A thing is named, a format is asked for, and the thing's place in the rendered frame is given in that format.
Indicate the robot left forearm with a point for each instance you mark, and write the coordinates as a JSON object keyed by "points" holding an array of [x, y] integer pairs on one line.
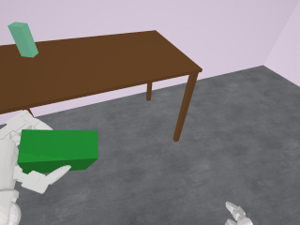
{"points": [[10, 212]]}

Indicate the table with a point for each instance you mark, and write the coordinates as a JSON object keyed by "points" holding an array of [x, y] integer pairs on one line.
{"points": [[79, 67]]}

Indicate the sponge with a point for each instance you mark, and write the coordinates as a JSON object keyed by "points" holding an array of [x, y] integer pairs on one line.
{"points": [[45, 150]]}

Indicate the right robot hand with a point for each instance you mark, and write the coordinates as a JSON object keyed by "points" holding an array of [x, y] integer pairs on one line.
{"points": [[238, 214]]}

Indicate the left robot hand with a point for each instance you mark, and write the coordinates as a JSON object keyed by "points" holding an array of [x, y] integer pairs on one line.
{"points": [[10, 138]]}

